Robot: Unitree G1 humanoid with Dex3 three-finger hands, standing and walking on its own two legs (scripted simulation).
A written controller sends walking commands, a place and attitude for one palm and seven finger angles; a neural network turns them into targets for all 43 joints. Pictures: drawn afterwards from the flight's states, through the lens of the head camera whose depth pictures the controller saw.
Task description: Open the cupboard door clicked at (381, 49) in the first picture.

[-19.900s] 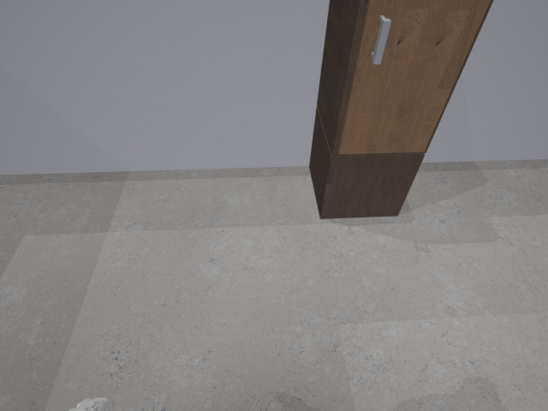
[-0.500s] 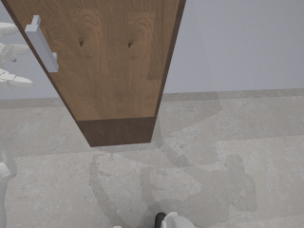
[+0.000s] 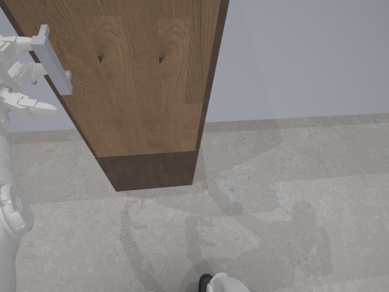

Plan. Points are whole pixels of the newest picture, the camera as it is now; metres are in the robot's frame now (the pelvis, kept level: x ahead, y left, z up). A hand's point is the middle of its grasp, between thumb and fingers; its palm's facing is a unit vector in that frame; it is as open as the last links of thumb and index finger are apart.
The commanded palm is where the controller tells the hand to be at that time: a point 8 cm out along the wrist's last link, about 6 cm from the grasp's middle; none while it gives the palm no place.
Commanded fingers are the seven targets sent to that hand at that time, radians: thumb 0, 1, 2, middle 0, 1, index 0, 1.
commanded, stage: slide the fingers in behind the handle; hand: left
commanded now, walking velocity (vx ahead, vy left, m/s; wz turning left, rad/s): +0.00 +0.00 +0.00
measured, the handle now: (55, 61) +0.54 +0.24 +0.12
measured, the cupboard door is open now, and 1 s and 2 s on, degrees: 0 0 1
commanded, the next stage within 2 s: close the thumb around the handle in 1.24 s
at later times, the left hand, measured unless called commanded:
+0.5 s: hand (51, 79) +0.49 +0.24 +0.13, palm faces +0.02 -1.00 -0.01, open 13.9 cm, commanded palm +0.47 +0.28 +0.12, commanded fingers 0.00 -0.50 0.30 -0.30 -1.20 -0.30 -1.20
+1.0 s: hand (65, 80) +0.49 +0.21 +0.13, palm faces +0.05 -1.00 -0.02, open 14.1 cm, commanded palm +0.46 +0.26 +0.12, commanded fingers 0.00 -0.50 0.30 -0.30 -1.20 -0.30 -1.20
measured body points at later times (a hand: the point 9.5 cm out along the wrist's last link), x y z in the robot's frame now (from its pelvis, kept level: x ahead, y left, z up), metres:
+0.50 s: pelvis +0.00 +0.00 +0.00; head +0.10 +0.01 +0.44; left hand +0.48 +0.29 +0.13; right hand +0.00 -0.27 -0.11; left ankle -0.06 +0.08 -0.71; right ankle +0.03 -0.11 -0.71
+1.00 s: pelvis +0.00 +0.00 +0.00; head +0.09 +0.00 +0.44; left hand +0.48 +0.27 +0.13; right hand +0.02 -0.27 -0.11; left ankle -0.06 +0.08 -0.71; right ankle +0.03 -0.11 -0.71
